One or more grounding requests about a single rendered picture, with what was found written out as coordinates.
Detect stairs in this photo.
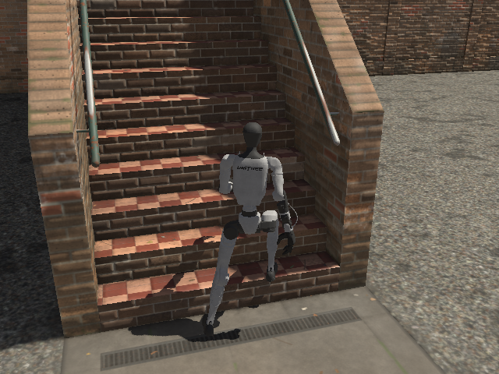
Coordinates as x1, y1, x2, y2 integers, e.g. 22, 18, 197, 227
76, 0, 340, 332

